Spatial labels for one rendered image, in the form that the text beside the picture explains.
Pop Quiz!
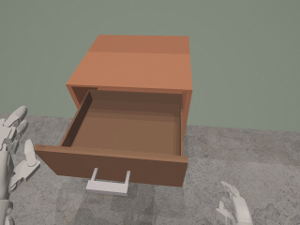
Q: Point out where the cabinet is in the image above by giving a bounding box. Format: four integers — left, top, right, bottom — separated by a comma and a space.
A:
66, 35, 193, 139

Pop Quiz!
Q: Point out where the right robot hand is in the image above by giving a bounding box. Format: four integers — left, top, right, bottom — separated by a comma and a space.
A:
216, 181, 253, 225

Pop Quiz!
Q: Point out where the robot left forearm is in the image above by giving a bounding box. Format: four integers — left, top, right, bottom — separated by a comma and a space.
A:
0, 199, 15, 225

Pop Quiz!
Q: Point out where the handle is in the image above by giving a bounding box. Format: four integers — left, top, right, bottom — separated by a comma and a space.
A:
86, 168, 131, 196

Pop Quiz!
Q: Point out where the left robot hand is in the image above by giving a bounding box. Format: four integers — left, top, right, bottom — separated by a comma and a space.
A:
0, 105, 40, 200

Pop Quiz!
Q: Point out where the drawer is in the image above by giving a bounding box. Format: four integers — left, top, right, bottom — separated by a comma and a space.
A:
34, 89, 188, 188

